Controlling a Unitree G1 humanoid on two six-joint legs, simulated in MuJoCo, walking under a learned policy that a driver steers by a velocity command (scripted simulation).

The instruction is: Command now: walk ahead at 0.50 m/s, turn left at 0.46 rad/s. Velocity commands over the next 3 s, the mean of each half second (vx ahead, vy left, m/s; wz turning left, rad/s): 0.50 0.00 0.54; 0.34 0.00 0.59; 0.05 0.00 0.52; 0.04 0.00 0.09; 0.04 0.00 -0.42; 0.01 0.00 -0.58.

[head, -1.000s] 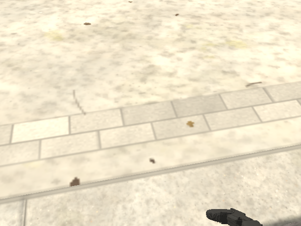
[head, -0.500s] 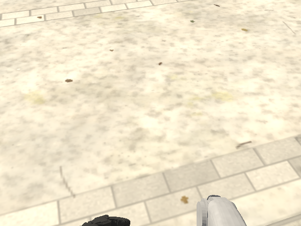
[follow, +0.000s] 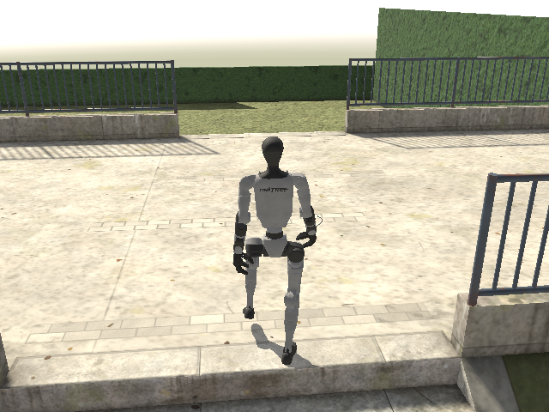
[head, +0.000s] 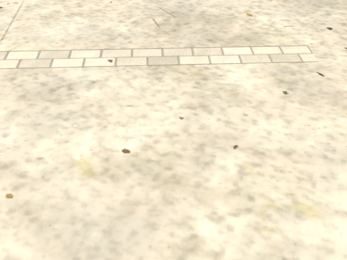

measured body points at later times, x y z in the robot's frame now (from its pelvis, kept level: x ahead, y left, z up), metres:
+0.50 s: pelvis +0.28 +0.08 +0.01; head +0.30 +0.10 +0.46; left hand +0.43 +0.38 -0.07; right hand +0.34 -0.16 -0.13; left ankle +0.24 +0.15 -0.74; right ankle +0.47 -0.05 -0.67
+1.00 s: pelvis +0.48 +0.11 +0.00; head +0.53 +0.15 +0.45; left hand +0.40 +0.40 -0.12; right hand +0.80 +0.02 -0.08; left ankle +0.49 +0.29 -0.68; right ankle +0.56 +0.02 -0.74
